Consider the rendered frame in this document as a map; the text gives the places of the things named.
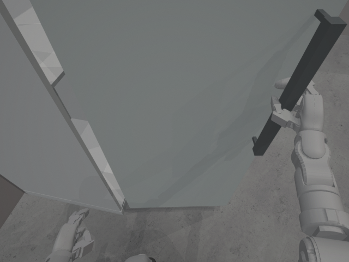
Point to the handle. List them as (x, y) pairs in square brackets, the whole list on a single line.
[(319, 47)]

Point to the right robot forearm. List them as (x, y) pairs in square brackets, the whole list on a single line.
[(322, 212)]

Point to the right robot upper arm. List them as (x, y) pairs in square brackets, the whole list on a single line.
[(317, 249)]

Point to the left robot forearm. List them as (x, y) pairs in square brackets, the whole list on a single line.
[(60, 256)]

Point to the robot left hand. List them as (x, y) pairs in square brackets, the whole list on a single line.
[(69, 234)]

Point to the fridge door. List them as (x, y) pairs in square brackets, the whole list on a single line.
[(174, 90)]

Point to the robot right hand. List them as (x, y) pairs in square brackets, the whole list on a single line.
[(309, 108)]

